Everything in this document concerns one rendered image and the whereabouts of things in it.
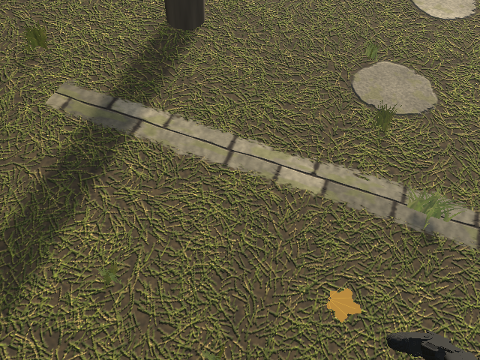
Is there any robot right hand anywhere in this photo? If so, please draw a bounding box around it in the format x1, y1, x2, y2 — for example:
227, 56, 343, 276
386, 331, 480, 360

